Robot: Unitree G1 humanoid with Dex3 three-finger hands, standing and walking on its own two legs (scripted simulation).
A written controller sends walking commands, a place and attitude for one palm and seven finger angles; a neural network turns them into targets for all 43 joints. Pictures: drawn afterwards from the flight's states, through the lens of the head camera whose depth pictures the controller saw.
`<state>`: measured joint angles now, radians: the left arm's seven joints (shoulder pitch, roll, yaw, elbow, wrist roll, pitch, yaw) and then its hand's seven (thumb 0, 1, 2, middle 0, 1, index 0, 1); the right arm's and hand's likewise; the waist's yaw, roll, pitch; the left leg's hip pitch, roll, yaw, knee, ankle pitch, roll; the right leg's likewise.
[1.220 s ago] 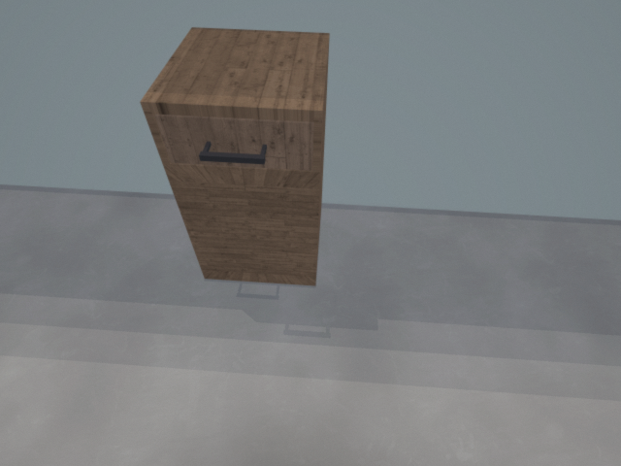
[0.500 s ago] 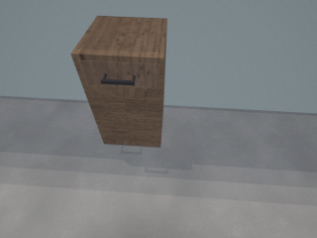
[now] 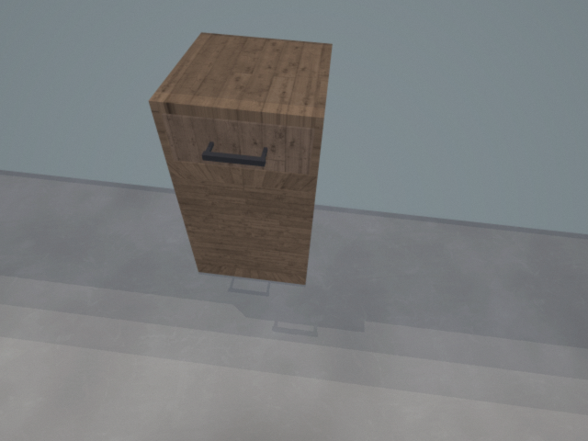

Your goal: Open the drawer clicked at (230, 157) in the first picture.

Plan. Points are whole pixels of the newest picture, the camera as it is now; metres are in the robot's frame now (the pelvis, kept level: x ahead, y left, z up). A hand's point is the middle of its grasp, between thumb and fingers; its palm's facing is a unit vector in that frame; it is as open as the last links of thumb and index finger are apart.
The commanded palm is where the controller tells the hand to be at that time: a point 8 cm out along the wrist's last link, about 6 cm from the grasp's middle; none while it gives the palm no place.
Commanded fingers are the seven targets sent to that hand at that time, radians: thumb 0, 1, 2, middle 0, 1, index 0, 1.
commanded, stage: take the last steps up to it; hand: left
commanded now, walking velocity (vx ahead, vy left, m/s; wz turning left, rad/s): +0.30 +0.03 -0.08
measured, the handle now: (235, 153) +0.79 +0.20 -0.10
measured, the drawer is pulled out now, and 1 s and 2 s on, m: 0.00 0.00 0.00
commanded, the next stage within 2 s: come to a stop and stand still in 0.58 s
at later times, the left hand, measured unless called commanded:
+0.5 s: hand out of the picture +0.15 +0.13 -0.15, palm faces +0.06 -0.97 -0.22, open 7.3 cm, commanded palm none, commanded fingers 0.00 0.90 0.90 -0.20 -0.30 -0.20 -0.30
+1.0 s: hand (229, 359) +0.28 +0.13 -0.16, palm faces +0.08 -0.96 -0.26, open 7.3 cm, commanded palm none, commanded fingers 0.00 0.90 0.90 -0.20 -0.30 -0.20 -0.30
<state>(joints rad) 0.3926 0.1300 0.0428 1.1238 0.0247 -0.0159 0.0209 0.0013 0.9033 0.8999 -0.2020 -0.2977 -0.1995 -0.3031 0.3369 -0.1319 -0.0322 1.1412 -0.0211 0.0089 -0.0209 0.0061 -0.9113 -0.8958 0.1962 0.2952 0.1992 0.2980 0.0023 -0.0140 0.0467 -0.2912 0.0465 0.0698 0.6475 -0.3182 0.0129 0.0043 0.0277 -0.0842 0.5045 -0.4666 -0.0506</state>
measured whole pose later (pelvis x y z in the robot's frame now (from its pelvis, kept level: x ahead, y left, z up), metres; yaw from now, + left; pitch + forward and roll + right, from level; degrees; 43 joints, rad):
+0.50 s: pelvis +0.13 -0.05 +0.01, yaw +0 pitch +0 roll +1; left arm 0.28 0.13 0.06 1.04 0.03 -0.04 0.02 0.01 0.92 0.90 -0.20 -0.30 -0.20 -0.30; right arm 0.31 -0.15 -0.06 1.11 -0.02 0.00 0.00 0.01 -0.91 -0.90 0.20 0.30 0.20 0.30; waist -0.01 0.02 0.04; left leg -0.42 0.08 0.07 1.01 -0.40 0.02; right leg -0.28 -0.04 -0.14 0.54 -0.27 -0.05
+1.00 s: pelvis +0.26 -0.06 +0.01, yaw +2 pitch +0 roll +2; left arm 0.21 0.16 0.05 1.06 0.02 0.00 0.04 0.01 0.92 0.90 -0.20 -0.30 -0.20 -0.30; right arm 0.19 -0.17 -0.05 1.06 0.00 0.04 -0.04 0.00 -0.93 -0.90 0.20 0.30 0.20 0.30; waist 0.01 0.01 0.10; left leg -0.29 0.03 0.06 0.75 -0.44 -0.01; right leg -0.22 -0.02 -0.08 0.58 -0.35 -0.05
